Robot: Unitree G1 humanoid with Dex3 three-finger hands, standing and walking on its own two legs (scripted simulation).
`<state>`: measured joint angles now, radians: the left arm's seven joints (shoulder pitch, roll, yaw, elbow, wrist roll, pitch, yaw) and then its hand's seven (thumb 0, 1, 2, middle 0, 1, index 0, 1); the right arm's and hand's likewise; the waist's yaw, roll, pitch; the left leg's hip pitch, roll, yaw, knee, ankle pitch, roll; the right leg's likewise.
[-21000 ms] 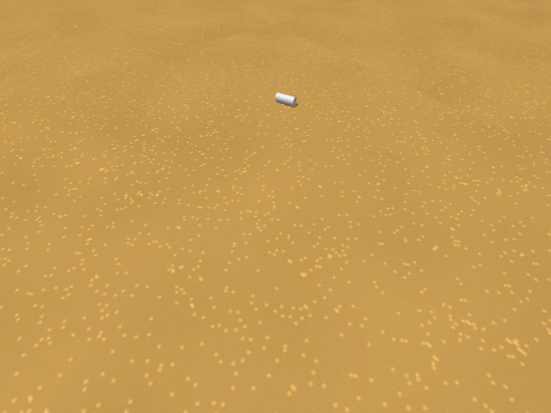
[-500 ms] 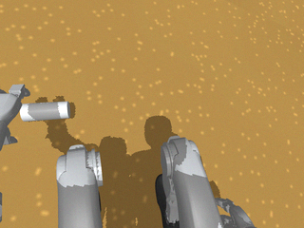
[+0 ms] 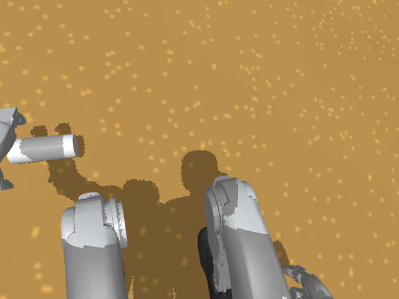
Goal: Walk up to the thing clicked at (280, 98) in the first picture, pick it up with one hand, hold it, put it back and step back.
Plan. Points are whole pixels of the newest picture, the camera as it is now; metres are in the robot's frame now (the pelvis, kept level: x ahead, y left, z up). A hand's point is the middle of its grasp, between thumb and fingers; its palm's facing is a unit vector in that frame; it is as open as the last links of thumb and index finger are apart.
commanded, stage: rise first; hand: left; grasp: from above
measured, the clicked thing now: (44, 148) +0.46 +0.30 -0.30
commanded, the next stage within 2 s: approach in 1.50 s
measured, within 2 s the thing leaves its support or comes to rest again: neither
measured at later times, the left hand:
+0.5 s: hand (5, 159) +0.41 +0.33 -0.19, palm faces -0.44 -0.09 -0.89, open 14.1 cm
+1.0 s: hand out of the picture +0.42 +0.34 -0.17, palm faces -0.45 -0.08 -0.89, open 14.2 cm
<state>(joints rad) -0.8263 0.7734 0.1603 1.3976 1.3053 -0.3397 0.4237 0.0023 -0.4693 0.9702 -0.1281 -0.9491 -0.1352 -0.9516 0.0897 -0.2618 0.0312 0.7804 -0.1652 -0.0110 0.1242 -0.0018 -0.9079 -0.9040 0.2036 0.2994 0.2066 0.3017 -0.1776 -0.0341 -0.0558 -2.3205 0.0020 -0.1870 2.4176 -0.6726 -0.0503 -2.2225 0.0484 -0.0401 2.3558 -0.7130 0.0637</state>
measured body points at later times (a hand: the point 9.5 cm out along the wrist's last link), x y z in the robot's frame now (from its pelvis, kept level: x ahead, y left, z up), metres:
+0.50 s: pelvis +0.00 +0.00 -0.01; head +0.23 +0.09 +0.37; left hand +0.43 +0.34 -0.13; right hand +0.08 -0.27 -0.11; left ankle +0.08 +0.14 -0.29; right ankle +0.09 -0.13 -0.29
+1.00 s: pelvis +0.00 +0.00 +0.00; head +0.23 +0.08 +0.37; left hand +0.44 +0.34 -0.12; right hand +0.08 -0.27 -0.11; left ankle +0.08 +0.14 -0.29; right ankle +0.09 -0.13 -0.29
